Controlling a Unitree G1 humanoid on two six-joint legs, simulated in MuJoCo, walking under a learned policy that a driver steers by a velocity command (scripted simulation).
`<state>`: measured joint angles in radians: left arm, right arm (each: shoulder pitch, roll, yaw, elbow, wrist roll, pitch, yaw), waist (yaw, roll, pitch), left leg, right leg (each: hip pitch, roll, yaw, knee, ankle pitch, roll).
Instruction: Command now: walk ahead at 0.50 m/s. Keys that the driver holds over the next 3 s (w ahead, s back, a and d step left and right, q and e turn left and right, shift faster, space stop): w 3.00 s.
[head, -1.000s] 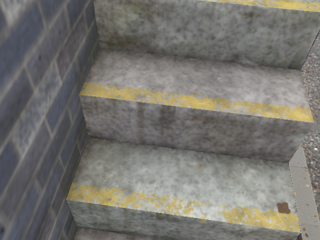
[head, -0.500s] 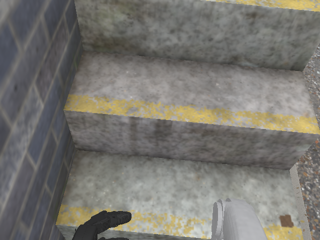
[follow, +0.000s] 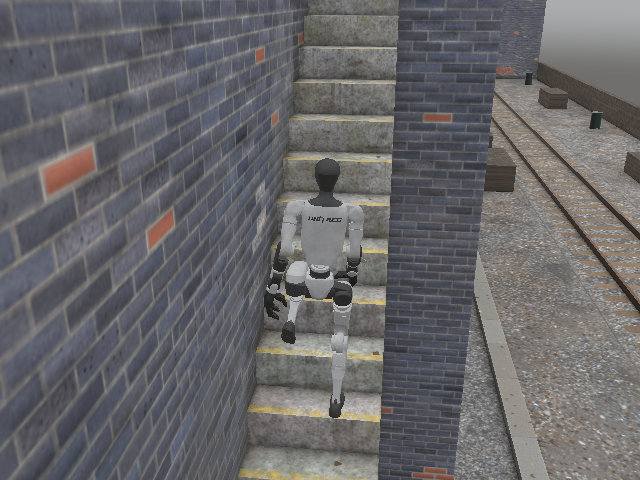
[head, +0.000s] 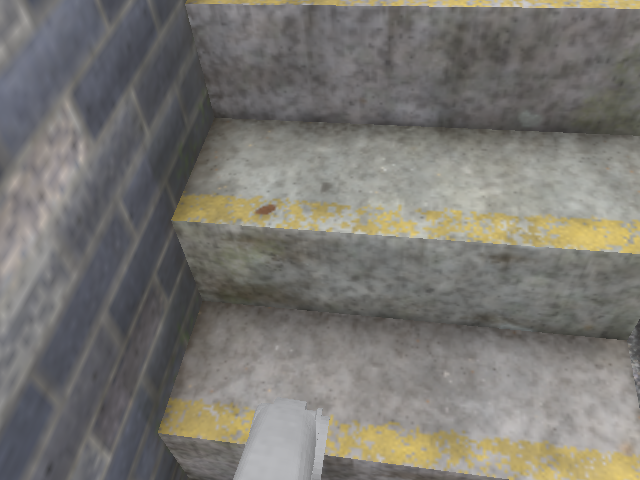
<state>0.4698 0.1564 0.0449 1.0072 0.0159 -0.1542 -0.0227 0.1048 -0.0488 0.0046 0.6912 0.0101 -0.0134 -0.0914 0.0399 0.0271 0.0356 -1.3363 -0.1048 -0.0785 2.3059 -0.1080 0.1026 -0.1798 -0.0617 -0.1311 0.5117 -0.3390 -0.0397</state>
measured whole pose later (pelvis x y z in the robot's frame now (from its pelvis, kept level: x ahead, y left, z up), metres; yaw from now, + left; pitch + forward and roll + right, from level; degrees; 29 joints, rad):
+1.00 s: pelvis +0.41 -0.11 +0.38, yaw -1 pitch -2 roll +2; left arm 0.41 0.18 0.06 0.95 0.02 -0.12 -0.02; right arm 0.12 -0.15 -0.05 0.65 -0.03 -0.04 -0.04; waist 0.02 0.03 -0.04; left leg -1.03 -0.13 -0.11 2.05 0.05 0.05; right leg -0.36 -0.09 -0.09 0.78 -0.39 -0.02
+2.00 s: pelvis +0.83 -0.09 +0.69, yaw -2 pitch +1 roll -3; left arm 0.08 0.12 0.00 0.67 0.06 0.01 -0.02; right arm 0.39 -0.13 -0.03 0.92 0.01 -0.12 -0.03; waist 0.03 0.02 0.00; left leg -0.38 0.09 -0.02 1.13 0.04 0.13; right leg -0.78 0.01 -0.18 1.31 -0.56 -0.13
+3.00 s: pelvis +1.24 -0.19 +1.05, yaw -3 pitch +3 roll -2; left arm 0.00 0.07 -0.03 0.52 0.01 0.00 -0.05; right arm 0.40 -0.18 -0.04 0.95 0.04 -0.12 -0.08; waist -0.04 0.08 0.03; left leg -0.06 0.20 0.12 0.24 -0.10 0.02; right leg -1.05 -0.08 -0.07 1.48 -0.51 -0.17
